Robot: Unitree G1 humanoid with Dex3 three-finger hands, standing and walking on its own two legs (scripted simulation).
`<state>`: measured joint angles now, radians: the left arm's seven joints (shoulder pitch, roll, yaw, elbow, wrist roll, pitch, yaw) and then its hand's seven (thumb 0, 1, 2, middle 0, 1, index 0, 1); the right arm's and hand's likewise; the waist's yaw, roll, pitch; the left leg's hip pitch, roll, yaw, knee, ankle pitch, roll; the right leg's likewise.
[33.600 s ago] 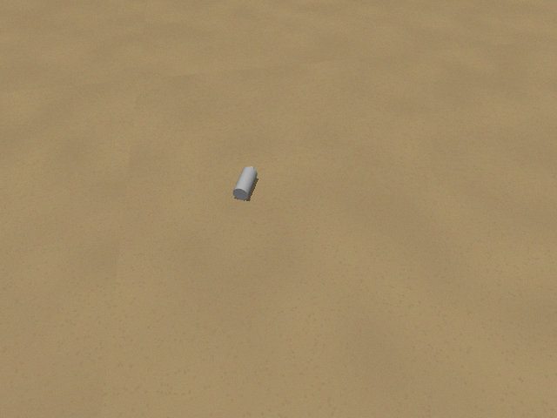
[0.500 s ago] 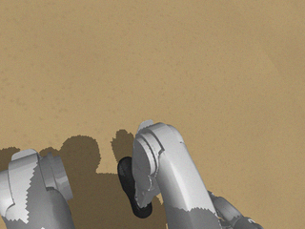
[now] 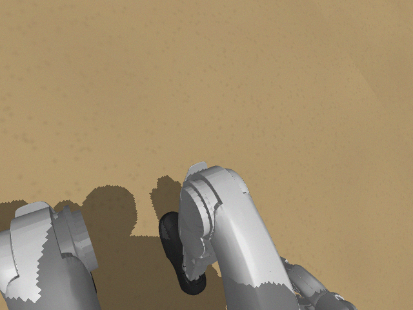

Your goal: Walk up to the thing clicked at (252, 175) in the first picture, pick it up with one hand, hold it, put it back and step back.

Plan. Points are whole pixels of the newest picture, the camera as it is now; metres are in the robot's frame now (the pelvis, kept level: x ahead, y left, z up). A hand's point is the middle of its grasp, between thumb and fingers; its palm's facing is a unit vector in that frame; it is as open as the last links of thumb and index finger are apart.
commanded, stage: withdraw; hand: left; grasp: from above
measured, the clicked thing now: out of the picture +0.42 +0.36 -0.26
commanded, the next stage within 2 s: home in 1.00 s
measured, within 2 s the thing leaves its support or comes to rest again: neither
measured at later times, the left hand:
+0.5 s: hand out of the picture +0.42 +0.40 -0.15, palm faces -0.34 -0.09 -0.94, open 14.0 cm
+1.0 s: hand out of the picture +0.39 +0.37 -0.11, palm faces -0.50 -0.12 -0.86, open 13.9 cm
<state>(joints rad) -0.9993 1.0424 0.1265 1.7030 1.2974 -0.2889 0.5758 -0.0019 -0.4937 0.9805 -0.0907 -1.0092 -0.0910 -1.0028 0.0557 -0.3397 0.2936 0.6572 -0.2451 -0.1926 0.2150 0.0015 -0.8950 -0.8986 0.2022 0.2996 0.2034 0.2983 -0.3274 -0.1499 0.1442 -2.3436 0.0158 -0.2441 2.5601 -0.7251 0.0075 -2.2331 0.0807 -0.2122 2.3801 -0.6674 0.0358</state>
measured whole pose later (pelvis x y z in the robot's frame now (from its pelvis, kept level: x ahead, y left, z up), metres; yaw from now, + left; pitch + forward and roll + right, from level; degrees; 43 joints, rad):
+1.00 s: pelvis -0.01 -0.01 +0.04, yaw +6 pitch +32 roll -9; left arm -0.95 0.85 0.05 1.41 1.24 -0.30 0.25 0.00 -0.49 0.99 -0.10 -1.01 -0.10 -1.01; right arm 0.17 -0.33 0.14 0.68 -0.12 0.00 0.11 0.00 -0.90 -0.90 0.20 0.30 0.20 0.30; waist -0.24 -0.03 -0.03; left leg -2.28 0.00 -0.14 2.35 -0.64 0.01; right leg -2.19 0.04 -0.12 2.25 -0.64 0.02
